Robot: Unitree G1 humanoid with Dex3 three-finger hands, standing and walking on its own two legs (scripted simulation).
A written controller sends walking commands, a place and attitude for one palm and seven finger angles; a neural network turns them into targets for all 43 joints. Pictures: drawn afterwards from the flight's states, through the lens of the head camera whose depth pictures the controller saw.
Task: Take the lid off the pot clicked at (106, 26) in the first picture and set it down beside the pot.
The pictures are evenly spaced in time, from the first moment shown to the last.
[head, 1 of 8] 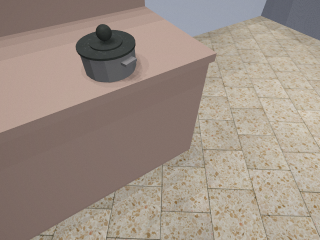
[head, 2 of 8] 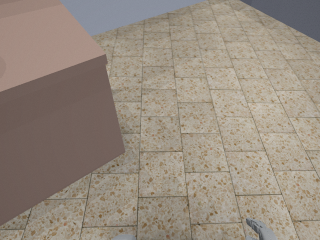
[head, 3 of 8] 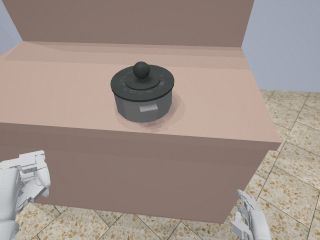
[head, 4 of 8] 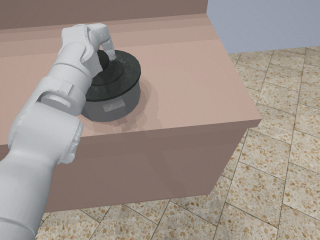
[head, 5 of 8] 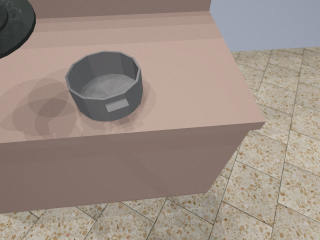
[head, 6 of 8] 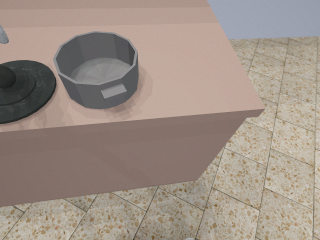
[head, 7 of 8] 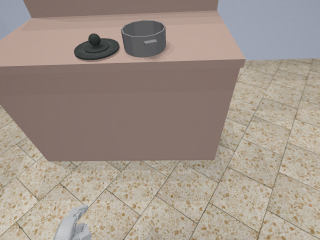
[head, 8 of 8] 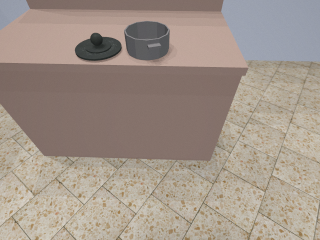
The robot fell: no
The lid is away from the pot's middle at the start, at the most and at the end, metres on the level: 0.00 0.24 0.23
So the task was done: yes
